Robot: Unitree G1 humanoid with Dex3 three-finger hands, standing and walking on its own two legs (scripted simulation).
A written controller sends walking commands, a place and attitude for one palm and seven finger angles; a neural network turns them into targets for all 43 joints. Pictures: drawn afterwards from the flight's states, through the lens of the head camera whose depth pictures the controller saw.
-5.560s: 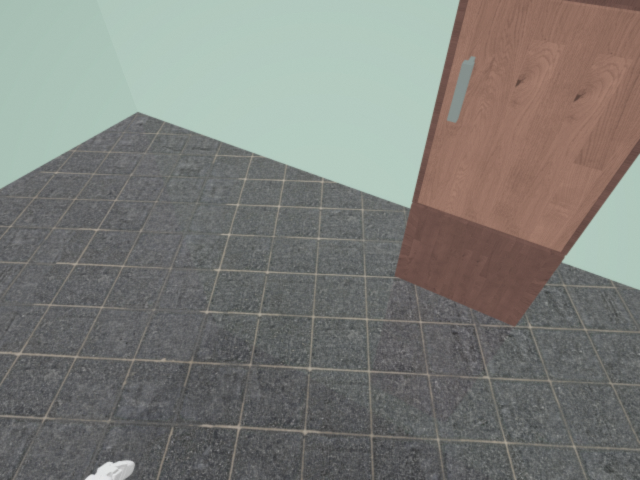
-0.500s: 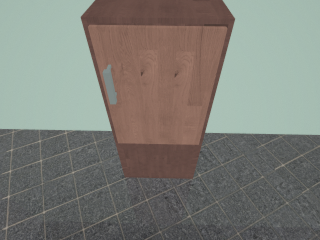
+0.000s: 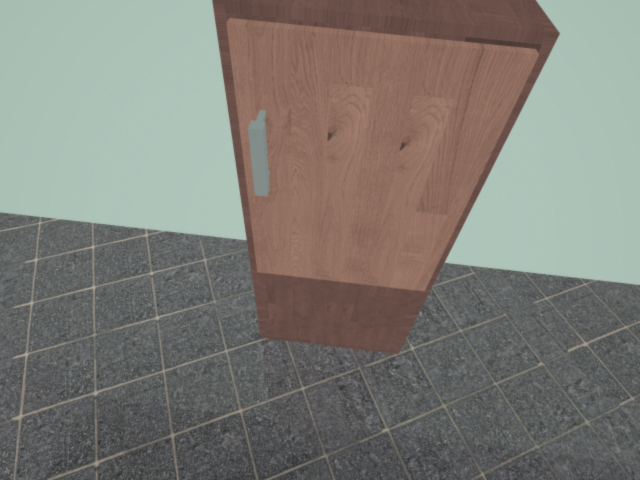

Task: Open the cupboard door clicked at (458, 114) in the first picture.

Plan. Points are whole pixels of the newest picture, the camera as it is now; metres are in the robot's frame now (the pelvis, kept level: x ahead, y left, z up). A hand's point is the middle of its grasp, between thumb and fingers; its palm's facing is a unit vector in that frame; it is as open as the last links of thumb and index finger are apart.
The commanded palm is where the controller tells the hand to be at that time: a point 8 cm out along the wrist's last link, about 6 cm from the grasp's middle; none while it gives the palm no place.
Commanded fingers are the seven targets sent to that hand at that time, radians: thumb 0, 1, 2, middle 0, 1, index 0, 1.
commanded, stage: come to a stop and stand still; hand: left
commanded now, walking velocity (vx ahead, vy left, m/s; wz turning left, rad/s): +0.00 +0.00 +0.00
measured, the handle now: (262, 153) +0.59 +0.17 +0.06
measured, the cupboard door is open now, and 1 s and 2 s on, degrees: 0 0 0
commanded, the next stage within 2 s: look again from close up in 0.94 s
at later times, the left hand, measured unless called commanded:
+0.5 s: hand out of the picture +0.00 +0.18 -0.17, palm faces +0.02 -0.98 -0.20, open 7.3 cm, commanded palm none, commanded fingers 0.00 0.90 0.90 -0.20 -0.30 -0.20 -0.30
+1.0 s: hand out of the picture -0.08 +0.14 -0.17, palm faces +0.06 -0.99 -0.15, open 7.3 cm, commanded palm none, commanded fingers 0.00 0.90 0.90 -0.20 -0.30 -0.20 -0.30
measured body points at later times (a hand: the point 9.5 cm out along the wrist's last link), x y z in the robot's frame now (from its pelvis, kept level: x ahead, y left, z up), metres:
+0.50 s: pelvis -0.02 +0.00 +0.01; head -0.02 +0.01 +0.46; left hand +0.00 +0.23 -0.15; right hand -0.02 -0.23 -0.15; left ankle +0.00 +0.11 -0.73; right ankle -0.07 -0.15 -0.73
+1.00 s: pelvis -0.04 -0.01 +0.01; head -0.03 -0.01 +0.46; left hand -0.08 +0.19 -0.15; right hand -0.05 -0.22 -0.15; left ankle +0.00 +0.11 -0.73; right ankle -0.07 -0.15 -0.73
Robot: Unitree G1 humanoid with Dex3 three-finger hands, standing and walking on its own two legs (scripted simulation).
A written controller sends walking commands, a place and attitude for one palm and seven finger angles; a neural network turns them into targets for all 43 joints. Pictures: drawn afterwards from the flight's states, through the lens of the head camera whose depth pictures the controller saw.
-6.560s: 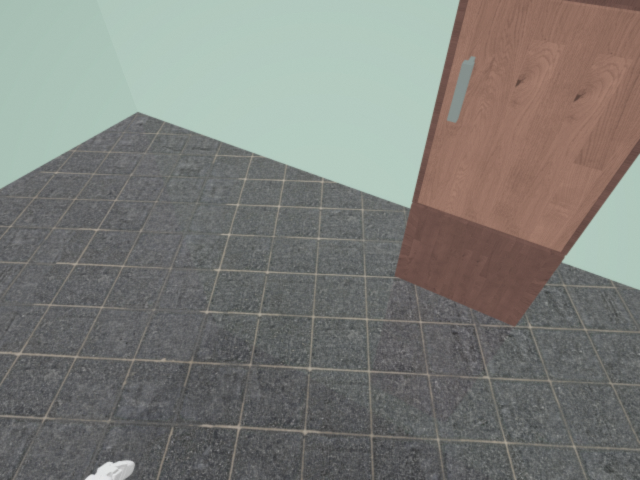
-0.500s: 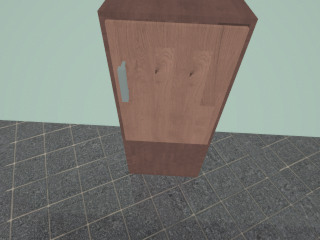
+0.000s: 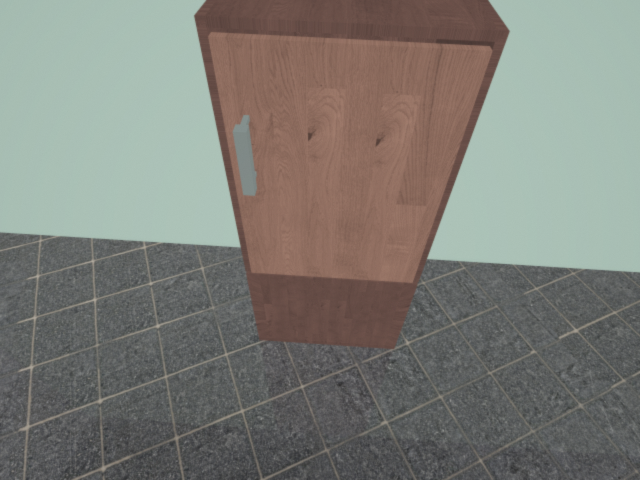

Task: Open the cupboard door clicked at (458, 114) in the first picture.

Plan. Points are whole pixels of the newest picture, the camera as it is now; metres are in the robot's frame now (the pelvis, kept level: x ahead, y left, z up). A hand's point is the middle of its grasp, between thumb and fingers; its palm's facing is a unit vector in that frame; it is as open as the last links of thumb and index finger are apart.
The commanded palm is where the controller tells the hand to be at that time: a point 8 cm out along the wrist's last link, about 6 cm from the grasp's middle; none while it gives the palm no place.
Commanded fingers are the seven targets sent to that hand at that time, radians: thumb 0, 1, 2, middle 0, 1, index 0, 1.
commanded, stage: look again from close up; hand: left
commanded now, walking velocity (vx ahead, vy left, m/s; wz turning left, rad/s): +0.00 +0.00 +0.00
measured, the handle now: (247, 155) +0.63 +0.18 +0.04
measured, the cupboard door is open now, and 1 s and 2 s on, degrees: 0 0 0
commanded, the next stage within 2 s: shuffle to correct the standing spot in 0.58 s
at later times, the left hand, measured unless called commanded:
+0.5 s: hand out of the picture +0.02 +0.22 -0.18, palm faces +0.06 -0.97 -0.24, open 7.3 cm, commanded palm none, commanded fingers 0.00 0.90 0.90 -0.20 -0.30 -0.20 -0.30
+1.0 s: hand out of the picture -0.13 +0.17 -0.18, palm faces +0.14 -0.98 -0.17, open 7.3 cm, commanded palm none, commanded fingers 0.00 0.90 0.90 -0.20 -0.30 -0.20 -0.30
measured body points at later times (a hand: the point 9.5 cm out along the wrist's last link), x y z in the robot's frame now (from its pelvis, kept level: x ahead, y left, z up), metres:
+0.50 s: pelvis -0.04 +0.01 -0.01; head -0.06 +0.02 +0.44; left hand +0.02 +0.27 -0.16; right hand +0.04 -0.24 -0.15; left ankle +0.04 +0.12 -0.74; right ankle -0.04 -0.13 -0.74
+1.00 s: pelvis -0.05 +0.01 +0.00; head -0.07 +0.02 +0.44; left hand -0.14 +0.23 -0.16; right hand -0.06 -0.22 -0.16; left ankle +0.02 +0.12 -0.73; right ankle -0.04 -0.13 -0.74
